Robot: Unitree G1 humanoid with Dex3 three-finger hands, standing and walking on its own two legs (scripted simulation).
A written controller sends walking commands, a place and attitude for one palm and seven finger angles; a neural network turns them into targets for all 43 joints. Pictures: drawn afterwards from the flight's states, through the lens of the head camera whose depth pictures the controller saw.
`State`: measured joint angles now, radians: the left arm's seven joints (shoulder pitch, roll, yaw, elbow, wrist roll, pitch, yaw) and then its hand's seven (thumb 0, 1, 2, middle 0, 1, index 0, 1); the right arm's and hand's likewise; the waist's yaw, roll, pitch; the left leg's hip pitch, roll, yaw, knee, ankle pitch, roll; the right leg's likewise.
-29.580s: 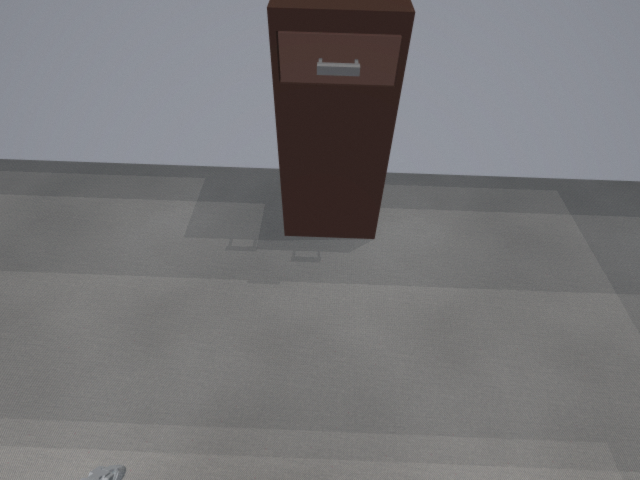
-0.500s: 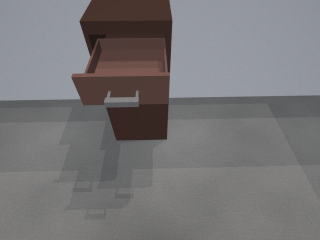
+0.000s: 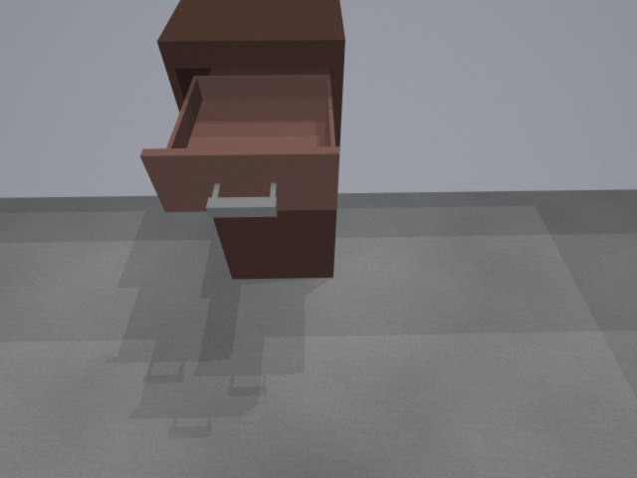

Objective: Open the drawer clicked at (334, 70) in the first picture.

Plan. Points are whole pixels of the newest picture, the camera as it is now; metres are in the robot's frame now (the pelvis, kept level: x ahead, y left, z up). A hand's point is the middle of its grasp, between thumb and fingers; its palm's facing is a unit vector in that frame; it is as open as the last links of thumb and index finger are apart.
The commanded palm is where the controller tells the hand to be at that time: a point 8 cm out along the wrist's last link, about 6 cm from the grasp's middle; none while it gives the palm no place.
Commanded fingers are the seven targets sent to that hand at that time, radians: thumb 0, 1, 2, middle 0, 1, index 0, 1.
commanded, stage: look to check the result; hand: left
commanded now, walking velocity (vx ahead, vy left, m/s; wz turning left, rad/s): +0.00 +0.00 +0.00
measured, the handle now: (244, 197) +0.56 +0.17 -0.02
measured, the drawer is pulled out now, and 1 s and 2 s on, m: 0.30 0.30 0.30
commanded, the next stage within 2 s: stand and wait in 0.04 s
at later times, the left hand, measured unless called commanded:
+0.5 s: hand out of the picture +0.09 +0.22 -0.16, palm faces -0.03 -0.95 -0.31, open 7.3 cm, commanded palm none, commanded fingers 0.00 0.90 0.90 -0.20 -0.30 -0.20 -0.30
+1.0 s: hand out of the picture +0.11 +0.23 -0.16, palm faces -0.03 -0.94 -0.33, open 7.4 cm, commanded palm none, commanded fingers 0.00 0.90 0.90 -0.20 -0.30 -0.20 -0.30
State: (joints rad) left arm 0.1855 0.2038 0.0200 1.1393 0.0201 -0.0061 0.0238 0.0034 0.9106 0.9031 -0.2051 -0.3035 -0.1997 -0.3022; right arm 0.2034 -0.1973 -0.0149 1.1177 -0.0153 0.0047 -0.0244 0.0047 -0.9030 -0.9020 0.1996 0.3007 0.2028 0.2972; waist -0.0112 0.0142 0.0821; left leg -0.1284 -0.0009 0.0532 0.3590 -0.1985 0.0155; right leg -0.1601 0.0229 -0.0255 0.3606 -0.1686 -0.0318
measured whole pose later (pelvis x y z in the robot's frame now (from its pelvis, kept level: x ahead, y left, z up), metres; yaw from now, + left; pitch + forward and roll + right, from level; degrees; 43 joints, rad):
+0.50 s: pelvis +0.01 +0.00 +0.00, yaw +0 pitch -1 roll +0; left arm 0.10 0.28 0.02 1.13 0.02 -0.01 0.01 0.00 0.91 0.90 -0.21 -0.30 -0.20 -0.30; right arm 0.13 -0.28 -0.01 1.12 -0.02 0.00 -0.01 0.01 -0.90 -0.90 0.20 0.30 0.20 0.30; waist -0.02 0.01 0.08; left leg -0.09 0.00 0.05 0.30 -0.19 0.01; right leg -0.13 0.03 -0.03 0.31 -0.16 -0.04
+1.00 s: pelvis +0.03 -0.01 +0.00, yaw +0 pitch -1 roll +0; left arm 0.09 0.31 0.02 1.13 0.02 -0.02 0.01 0.00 0.91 0.90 -0.21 -0.30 -0.20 -0.30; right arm 0.11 -0.31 -0.01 1.11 -0.01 0.00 -0.01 0.01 -0.90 -0.90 0.20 0.30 0.20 0.30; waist -0.01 0.01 0.07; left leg -0.06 0.01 0.05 0.28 -0.19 0.00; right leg -0.10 0.04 -0.03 0.29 -0.17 -0.04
